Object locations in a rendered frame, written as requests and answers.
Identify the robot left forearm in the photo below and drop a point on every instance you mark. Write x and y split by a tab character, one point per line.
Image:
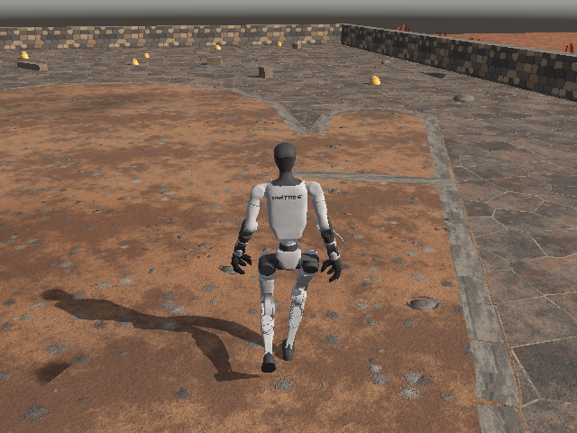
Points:
242	241

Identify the left robot upper arm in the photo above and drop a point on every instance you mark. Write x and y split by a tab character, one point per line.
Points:
258	191

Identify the right robot shin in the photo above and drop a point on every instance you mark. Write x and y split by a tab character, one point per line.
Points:
294	319

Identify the right robot upper arm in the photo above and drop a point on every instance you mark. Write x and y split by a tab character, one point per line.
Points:
314	189

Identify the robot right hand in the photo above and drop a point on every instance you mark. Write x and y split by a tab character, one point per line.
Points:
336	268

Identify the robot left hand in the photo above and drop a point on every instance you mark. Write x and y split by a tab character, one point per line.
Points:
237	260

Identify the robot right forearm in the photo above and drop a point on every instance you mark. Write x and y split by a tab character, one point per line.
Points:
330	243

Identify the robot left thigh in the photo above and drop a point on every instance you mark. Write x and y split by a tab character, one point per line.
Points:
267	270

